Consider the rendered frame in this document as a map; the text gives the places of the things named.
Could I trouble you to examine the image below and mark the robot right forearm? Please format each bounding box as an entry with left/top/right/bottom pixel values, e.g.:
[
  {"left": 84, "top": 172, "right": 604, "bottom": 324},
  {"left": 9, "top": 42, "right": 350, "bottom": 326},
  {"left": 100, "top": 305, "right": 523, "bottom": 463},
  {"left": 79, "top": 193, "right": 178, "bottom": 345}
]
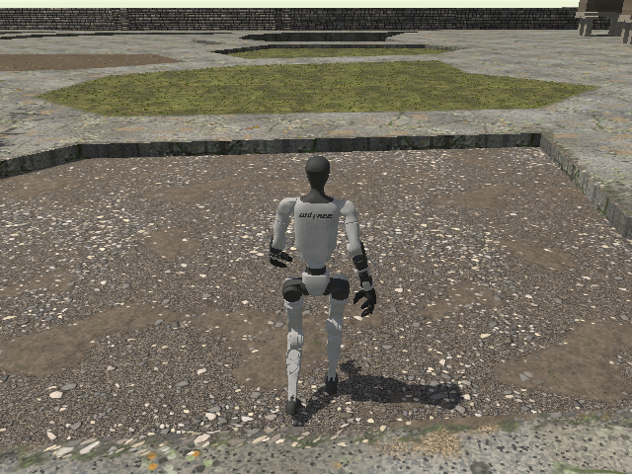
[{"left": 353, "top": 241, "right": 374, "bottom": 291}]

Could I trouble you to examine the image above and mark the robot left upper arm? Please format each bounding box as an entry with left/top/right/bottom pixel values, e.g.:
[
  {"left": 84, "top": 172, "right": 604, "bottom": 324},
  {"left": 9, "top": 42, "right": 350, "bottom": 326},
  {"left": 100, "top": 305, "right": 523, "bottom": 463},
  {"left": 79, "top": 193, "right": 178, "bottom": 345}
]
[{"left": 272, "top": 197, "right": 297, "bottom": 250}]

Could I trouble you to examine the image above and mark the left robot hand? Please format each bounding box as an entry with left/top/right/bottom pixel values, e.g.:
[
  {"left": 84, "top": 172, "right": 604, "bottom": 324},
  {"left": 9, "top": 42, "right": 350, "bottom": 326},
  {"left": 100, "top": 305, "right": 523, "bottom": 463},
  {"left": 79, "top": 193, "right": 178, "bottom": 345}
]
[{"left": 270, "top": 252, "right": 292, "bottom": 268}]

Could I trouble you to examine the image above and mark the right robot hand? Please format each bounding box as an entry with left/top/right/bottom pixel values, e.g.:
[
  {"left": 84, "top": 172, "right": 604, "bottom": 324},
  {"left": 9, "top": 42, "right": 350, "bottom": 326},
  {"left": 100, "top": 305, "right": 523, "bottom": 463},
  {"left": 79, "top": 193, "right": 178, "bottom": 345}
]
[{"left": 354, "top": 288, "right": 376, "bottom": 317}]

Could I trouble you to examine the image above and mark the left robot foot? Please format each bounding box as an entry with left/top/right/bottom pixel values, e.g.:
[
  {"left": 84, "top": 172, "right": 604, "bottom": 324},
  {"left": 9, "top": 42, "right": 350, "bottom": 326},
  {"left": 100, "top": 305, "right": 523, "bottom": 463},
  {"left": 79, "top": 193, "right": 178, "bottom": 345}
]
[{"left": 285, "top": 397, "right": 301, "bottom": 416}]

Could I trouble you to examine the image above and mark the robot left forearm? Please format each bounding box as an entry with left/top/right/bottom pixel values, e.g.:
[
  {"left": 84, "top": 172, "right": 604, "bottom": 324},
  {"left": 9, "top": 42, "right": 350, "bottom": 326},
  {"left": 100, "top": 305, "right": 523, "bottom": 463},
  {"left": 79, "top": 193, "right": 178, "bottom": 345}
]
[{"left": 269, "top": 234, "right": 282, "bottom": 260}]

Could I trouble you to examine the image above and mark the robot right shin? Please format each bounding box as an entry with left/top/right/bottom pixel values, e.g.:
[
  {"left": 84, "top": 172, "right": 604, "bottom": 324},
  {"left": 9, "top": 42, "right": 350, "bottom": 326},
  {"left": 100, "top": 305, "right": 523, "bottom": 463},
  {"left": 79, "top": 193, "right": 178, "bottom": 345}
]
[{"left": 327, "top": 319, "right": 343, "bottom": 381}]

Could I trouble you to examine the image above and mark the robot right upper arm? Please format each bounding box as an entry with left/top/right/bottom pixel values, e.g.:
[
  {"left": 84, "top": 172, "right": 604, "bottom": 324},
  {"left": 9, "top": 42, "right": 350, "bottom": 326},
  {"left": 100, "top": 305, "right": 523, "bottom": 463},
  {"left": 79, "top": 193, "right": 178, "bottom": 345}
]
[{"left": 338, "top": 199, "right": 362, "bottom": 256}]

